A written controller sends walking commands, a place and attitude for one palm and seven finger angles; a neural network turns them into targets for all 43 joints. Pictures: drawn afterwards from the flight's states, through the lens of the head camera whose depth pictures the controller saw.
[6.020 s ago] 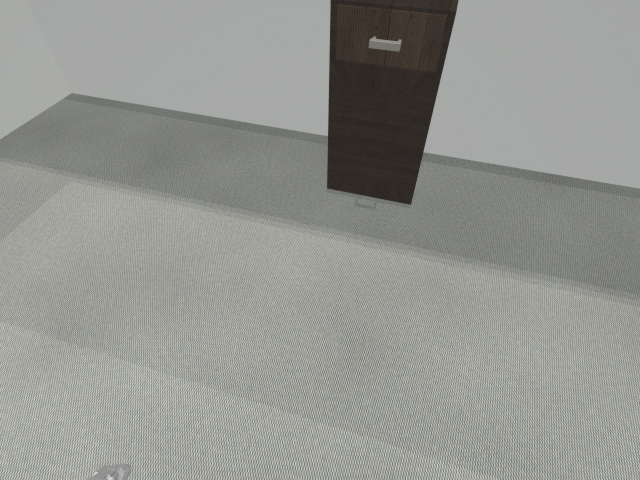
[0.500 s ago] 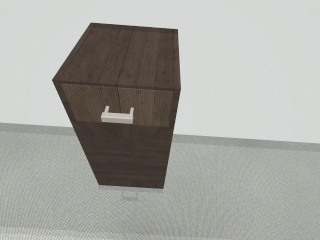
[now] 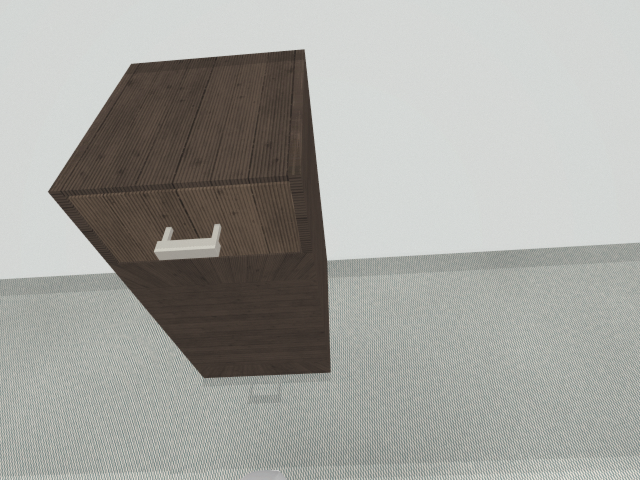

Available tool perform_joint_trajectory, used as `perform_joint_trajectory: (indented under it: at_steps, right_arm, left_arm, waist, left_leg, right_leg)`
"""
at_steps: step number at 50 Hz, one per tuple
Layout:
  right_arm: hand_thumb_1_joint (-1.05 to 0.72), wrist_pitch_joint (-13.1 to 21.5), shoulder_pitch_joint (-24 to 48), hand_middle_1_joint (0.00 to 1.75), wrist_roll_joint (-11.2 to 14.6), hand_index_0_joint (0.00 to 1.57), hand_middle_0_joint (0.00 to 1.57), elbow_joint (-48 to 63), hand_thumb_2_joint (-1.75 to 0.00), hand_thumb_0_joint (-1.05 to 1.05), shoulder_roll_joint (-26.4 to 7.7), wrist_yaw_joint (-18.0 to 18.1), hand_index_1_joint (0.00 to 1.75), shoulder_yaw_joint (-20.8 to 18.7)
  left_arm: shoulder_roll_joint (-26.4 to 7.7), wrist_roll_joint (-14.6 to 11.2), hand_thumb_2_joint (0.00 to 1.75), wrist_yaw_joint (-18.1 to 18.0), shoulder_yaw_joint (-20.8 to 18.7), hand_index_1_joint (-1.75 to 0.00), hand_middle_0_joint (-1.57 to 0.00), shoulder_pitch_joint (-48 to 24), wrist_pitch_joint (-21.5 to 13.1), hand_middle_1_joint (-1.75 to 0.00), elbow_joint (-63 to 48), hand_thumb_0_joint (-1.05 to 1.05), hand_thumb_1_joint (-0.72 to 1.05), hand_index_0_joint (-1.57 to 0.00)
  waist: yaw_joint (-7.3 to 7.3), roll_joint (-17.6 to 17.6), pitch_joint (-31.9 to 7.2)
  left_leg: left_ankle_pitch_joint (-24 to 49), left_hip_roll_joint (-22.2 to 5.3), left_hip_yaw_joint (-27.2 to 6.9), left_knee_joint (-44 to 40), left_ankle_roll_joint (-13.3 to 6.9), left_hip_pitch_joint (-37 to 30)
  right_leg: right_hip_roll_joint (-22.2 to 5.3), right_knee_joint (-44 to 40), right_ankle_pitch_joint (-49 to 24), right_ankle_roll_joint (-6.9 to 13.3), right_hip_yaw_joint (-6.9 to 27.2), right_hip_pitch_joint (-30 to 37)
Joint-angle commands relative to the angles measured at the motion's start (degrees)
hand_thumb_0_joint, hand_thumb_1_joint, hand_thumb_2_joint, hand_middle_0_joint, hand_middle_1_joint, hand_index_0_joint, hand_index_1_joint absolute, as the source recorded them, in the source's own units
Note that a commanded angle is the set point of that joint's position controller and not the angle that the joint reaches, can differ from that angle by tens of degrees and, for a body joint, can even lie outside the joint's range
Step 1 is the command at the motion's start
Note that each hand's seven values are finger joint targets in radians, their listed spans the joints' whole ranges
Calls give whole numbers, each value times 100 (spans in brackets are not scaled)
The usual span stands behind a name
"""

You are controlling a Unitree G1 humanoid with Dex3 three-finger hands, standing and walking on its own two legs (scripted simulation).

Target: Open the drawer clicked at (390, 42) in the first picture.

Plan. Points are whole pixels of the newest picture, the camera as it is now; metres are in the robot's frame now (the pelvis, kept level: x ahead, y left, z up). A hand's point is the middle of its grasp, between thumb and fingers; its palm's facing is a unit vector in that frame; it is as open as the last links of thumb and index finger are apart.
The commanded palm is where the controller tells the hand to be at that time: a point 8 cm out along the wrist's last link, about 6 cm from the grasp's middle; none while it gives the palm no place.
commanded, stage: come to a stop and stand still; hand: left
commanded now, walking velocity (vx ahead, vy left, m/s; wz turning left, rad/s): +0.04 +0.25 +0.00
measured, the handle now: (190, 239) +0.49 +0.27 -0.03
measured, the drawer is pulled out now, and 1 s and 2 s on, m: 0.00 0.00 0.00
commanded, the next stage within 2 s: look again from close up in 0.80 s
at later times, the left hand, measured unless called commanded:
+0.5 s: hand out of the picture -0.02 +0.23 -0.17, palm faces +0.09 -0.97 -0.23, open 7.4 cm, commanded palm none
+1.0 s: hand out of the picture +0.00 +0.22 -0.17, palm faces +0.01 -0.98 -0.21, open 7.3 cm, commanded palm none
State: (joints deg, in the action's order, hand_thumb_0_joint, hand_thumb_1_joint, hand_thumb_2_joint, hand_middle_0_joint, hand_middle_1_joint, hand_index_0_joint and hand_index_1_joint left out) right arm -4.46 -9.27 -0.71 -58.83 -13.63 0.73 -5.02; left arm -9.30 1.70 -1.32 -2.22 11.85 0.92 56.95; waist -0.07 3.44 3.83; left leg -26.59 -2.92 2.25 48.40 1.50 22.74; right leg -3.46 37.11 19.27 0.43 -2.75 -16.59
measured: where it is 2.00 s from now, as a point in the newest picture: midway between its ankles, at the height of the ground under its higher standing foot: outside the picture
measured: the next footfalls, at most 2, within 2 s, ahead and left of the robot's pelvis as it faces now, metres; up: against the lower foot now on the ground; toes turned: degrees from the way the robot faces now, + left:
left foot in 0.40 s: -0.01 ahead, +0.16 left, +0.00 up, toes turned +3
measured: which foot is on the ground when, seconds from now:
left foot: up 0.00-0.38, down 0.40-1.00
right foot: down 0.00-1.00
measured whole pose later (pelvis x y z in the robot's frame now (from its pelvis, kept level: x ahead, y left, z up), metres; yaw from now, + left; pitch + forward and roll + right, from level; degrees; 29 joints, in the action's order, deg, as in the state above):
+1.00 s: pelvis -0.01 +0.04 +0.01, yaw +1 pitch +0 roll -1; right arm 0.8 -17.2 -0.2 -62.3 -8.5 1.4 -0.1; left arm -8.3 0.8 -2.6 0.5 15.3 -1.7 64.6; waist 0.8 1.3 1.9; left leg -19.5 -2.0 2.6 28.7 0.4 9.7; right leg -1.9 28.1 15.5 -1.1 -2.5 -12.8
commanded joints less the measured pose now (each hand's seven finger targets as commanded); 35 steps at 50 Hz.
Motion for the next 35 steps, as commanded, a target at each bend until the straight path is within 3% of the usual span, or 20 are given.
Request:
perform_joint_trajectory:
  at_steps: [1,6,11,14,16,17,18,19,20,21,22,23,25,27,28,30,31,35]
  right_arm:
    - [-90,89,-338,30,-59,20,20,308,-90,0,-318,-83,30,-18]
    - [-90,123,-217,30,-64,20,20,381,-90,0,-279,-102,30,30]
    - [-90,188,-150,30,-16,20,20,413,-90,0,-179,-95,30,115]
    - [-90,253,-309,30,25,20,20,366,-90,0,-101,-68,30,151]
    - [-90,313,-722,30,23,20,20,212,-90,0,-55,-32,30,190]
    - [-90,356,-959,30,26,20,20,100,-90,0,-51,-15,30,209]
    - [-90,411,-1108,30,19,20,20,28,-90,0,-170,-1,30,222]
    - [-90,440,-1068,30,-26,20,20,89,-90,0,-468,6,30,175]
    - [-90,412,-823,30,-47,20,20,203,-90,0,-760,23,30,158]
    - [-90,414,-581,30,-60,20,20,240,-90,0,-698,56,30,195]
    - [-90,451,-364,30,-51,20,20,171,-90,0,-557,80,30,240]
    - [-90,464,-285,30,-39,20,20,143,-90,0,-433,108,30,289]
    - [-90,488,-322,30,-17,20,20,54,-90,0,-319,149,30,331]
    - [-90,535,-498,30,19,20,20,-58,-90,0,-239,172,30,338]
    - [-90,556,-625,30,44,20,20,-115,-90,0,-171,163,30,337]
    - [-90,517,-733,30,51,20,20,-211,-90,0,-120,150,30,341]
    - [-90,514,-796,30,45,20,20,-248,-90,0,-138,150,30,352]
    - [-90,552,-801,30,41,20,20,-398,-90,0,-73,157,30,411]
  left_arm:
    - [-1180,-14,90,-101,-278,-30,-20,-66,-72,-30,-430,0,90,-20]
    - [-1147,-22,90,-134,-299,-30,-20,408,-109,-30,-306,0,90,-20]
    - [-1244,21,90,-90,-304,-30,-20,580,-100,-30,-191,0,90,-20]
    - [-1314,31,90,-75,-323,-30,-20,471,-72,-30,-120,0,90,-20]
    - [-1275,4,90,-78,-322,-30,-20,263,-44,-30,-99,0,90,-20]
    - [-1190,-37,90,-76,-288,-30,-20,180,-25,-30,-67,0,90,-20]
    - [-993,-80,90,-70,-228,-30,-20,144,2,-30,-59,0,90,-20]
    - [-694,-99,90,-41,-166,-30,-20,266,34,-30,-63,0,90,-20]
    - [-469,-94,90,-29,-115,-30,-20,299,44,-30,-103,0,90,-20]
    - [-441,-70,90,-5,-83,-30,-20,185,29,-30,-86,0,90,-20]
    - [-411,-39,90,-9,-67,-30,-20,161,55,-30,48,0,90,-20]
    - [-464,-39,90,7,-47,-30,-20,249,50,-30,154,0,90,-20]
    - [-465,-68,90,20,6,-30,-20,455,-3,-30,344,0,90,-20]
    - [-532,-84,90,5,39,-30,-20,692,-97,-30,536,0,90,-20]
    - [-630,-87,90,-16,57,-30,-20,745,-133,-30,602,0,90,-20]
    - [-640,-103,90,-35,67,-30,-20,609,-172,-30,660,0,90,-20]
    - [-595,-111,90,-44,79,-30,-20,562,-177,-30,660,0,90,-20]
    - [-503,-116,90,-63,102,-30,-20,556,-150,-30,700,0,90,-20]
  waist:
    - [3,-1454,-49]
    - [-269,-1283,-284]
    - [-374,-1455,-388]
    - [-317,-1636,-507]
    - [-105,-1533,-568]
    - [19,-1420,-579]
    - [80,-860,-565]
    - [20,244,-488]
    - [-58,775,-205]
    - [-92,573,10]
    - [-141,997,136]
    - [-179,1031,124]
    - [-216,724,-40]
    - [-203,194,-294]
    - [-129,-47,-412]
    - [-18,-895,-422]
    - [12,-935,-406]
    - [-29,-438,-236]
  left_leg:
    - [527,113,-519,1667,14,602]
    - [662,130,-427,1167,155,678]
    - [266,157,-181,-118,125,192]
    - [210,191,-32,-918,47,-308]
    - [813,260,92,-1887,9,-964]
    - [1329,254,173,-2522,-21,-1565]
    - [1500,11,-63,-2884,-81,-1905]
    - [1513,-770,-995,-3175,-317,-1785]
    - [1006,-1385,-1511,-3586,-639,-1017]
    - [677,-1332,-1578,-3800,-784,-414]
    - [742,-1126,-1330,-3931,-754,-334]
    - [1272,-944,-1092,-3780,-720,-471]
    - [2361,-780,-750,-3327,-698,-866]
    - [3143,-506,-485,-2714,-500,-1228]
    - [2994,-356,-381,-2566,-369,-1280]
    - [2642,-305,-307,-2521,-230,-1425]
    - [2591,-318,-281,-2585,-217,-1477]
    - [2571,-345,-307,-2780,-237,-1448]
  right_leg:
    - [-1463,-2079,-1575,644,1349,91]
    - [-1540,-2031,-1740,744,1289,828]
    - [-1477,-2068,-1793,827,1281,984]
    - [-1429,-2037,-1675,868,1263,853]
    - [-1180,-1800,-1495,658,1041,565]
    - [-1015,-1645,-1160,475,890,173]
    - [-695,-1294,-660,292,680,-156]
    - [-221,-707,-19,63,302,-536]
    - [-2,-360,397,-86,-117,-471]
    - [52,-112,352,-116,-84,-226]
    - [-7,69,279,-124,-25,-89]
    - [-24,84,123,-110,41,-40]
    - [-35,-335,-147,-90,94,135]
    - [-140,-1260,-1384,-64,297,556]
    - [-329,-1386,-2023,0,465,759]
    - [-401,-1341,-2471,88,563,680]
    - [-401,-1349,-2458,86,518,648]
    - [-304,-1462,-1967,37,439,650]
